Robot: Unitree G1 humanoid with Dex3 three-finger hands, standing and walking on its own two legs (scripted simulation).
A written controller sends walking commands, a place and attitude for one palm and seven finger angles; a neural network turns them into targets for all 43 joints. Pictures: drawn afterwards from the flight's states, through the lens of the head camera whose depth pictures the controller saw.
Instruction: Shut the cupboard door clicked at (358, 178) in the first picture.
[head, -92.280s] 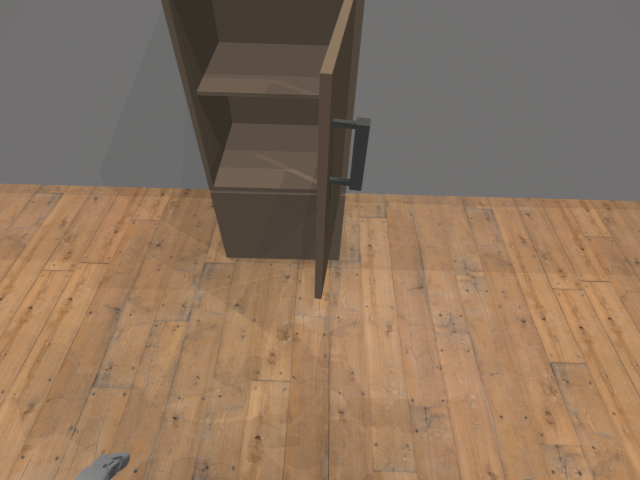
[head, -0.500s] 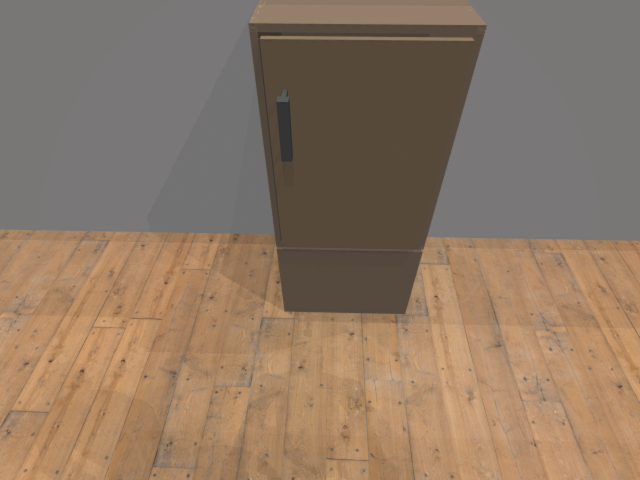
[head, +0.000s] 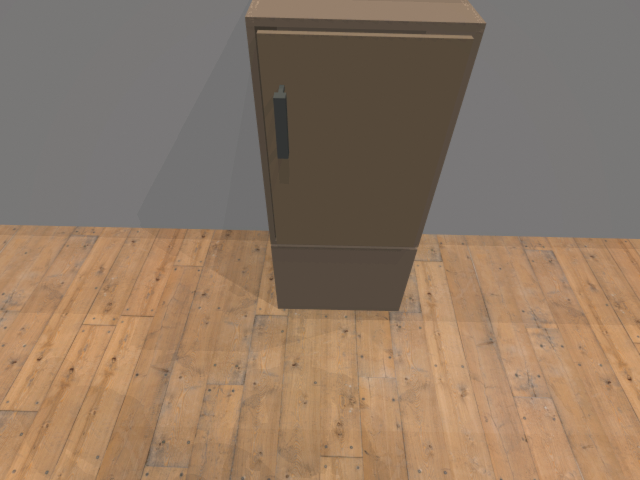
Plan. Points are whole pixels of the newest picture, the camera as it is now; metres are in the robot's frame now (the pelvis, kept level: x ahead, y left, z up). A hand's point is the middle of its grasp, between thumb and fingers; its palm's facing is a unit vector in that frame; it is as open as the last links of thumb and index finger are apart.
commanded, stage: look to check the result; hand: left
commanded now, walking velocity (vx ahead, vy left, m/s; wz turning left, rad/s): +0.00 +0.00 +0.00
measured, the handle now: (282, 122) +0.80 +0.12 +0.04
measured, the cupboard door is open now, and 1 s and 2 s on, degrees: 0 0 0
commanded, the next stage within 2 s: stand and wait in 0.44 s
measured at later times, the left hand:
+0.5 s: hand out of the picture +0.00 +0.16 -0.18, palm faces +0.03 -0.98 -0.17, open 7.4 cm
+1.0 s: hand out of the picture +0.01 +0.17 -0.18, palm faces +0.03 -0.98 -0.18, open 7.4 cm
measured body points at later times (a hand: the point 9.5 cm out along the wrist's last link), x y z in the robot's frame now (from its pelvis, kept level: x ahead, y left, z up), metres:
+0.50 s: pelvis +0.01 +0.00 +0.00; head +0.01 +0.00 +0.45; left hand +0.00 +0.21 -0.16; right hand +0.00 -0.22 -0.16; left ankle +0.04 +0.09 -0.74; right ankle +0.01 -0.12 -0.74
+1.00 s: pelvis +0.02 +0.00 +0.00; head +0.03 +0.00 +0.45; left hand +0.01 +0.22 -0.16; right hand +0.02 -0.22 -0.16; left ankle +0.04 +0.09 -0.74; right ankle +0.01 -0.12 -0.74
